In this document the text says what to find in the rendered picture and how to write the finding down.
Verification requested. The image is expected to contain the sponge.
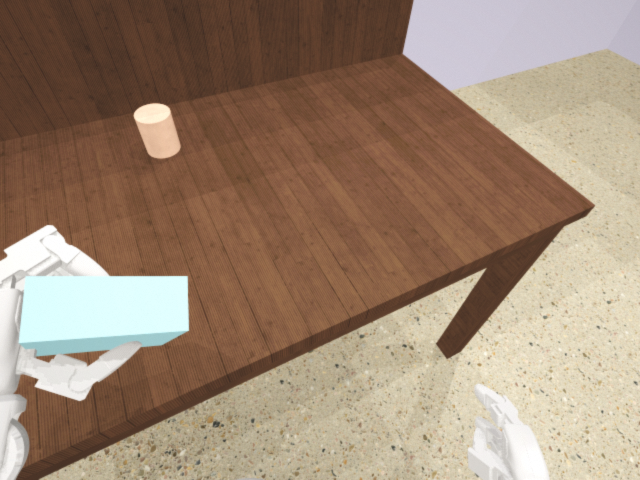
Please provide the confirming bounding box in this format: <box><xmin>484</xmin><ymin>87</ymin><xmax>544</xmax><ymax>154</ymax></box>
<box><xmin>19</xmin><ymin>276</ymin><xmax>189</xmax><ymax>356</ymax></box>

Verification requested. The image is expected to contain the right robot hand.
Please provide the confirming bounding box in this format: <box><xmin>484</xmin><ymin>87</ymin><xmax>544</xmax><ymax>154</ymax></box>
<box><xmin>468</xmin><ymin>384</ymin><xmax>550</xmax><ymax>480</ymax></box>

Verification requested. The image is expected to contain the left robot hand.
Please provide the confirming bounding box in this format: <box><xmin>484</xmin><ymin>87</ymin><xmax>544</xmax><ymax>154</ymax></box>
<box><xmin>0</xmin><ymin>225</ymin><xmax>142</xmax><ymax>401</ymax></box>

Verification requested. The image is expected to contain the table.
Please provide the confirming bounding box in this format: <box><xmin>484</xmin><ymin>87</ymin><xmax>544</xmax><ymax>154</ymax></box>
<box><xmin>0</xmin><ymin>0</ymin><xmax>596</xmax><ymax>480</ymax></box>

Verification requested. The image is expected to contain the robot left forearm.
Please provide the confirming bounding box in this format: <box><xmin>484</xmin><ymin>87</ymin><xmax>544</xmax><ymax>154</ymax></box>
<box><xmin>0</xmin><ymin>394</ymin><xmax>29</xmax><ymax>480</ymax></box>

